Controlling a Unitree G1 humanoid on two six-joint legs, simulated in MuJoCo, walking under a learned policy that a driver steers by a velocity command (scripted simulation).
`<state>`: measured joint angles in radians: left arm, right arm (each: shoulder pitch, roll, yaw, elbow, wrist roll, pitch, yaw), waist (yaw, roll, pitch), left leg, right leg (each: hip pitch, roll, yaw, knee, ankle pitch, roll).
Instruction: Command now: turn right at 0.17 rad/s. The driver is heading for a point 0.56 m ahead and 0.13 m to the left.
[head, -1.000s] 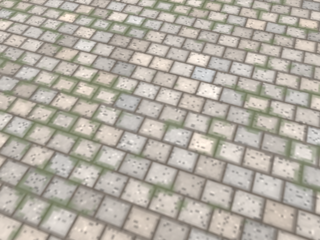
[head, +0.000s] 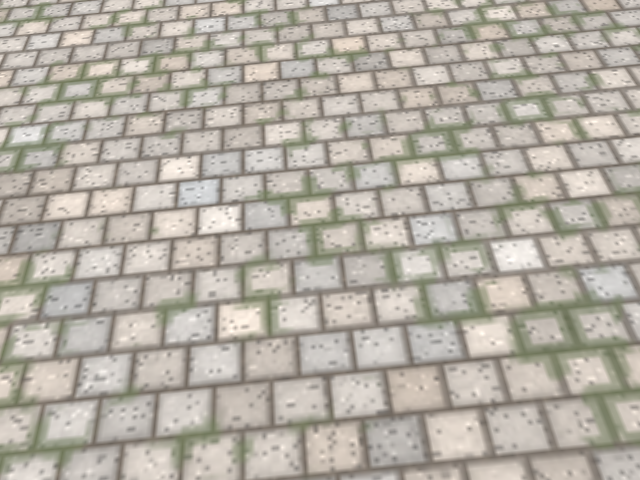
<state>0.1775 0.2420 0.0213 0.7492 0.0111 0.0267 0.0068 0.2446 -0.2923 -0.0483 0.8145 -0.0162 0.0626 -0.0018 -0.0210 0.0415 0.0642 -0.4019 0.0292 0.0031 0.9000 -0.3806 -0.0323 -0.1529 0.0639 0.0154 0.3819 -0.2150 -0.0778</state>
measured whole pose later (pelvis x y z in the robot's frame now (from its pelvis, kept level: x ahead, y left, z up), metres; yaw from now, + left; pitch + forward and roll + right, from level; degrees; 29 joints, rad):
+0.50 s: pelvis +0.00 +0.02 +0.00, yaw -1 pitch -2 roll +0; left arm 0.25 0.24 0.00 1.02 0.01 0.01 0.02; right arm 0.22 -0.22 0.00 1.00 -0.01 0.00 -0.03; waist 0.01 -0.01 0.03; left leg -0.13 -0.02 0.00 0.37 -0.21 0.02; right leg -0.12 0.05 0.03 0.35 -0.20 -0.03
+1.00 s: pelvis +0.00 +0.04 +0.00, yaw +0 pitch -1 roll +0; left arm 0.27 0.18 -0.02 1.15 0.01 0.00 0.04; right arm 0.27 -0.17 0.02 1.13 -0.01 -0.01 -0.04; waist 0.00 -0.01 0.03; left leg -0.14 -0.04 0.00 0.37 -0.21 0.04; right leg -0.13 0.03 0.03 0.37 -0.21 -0.02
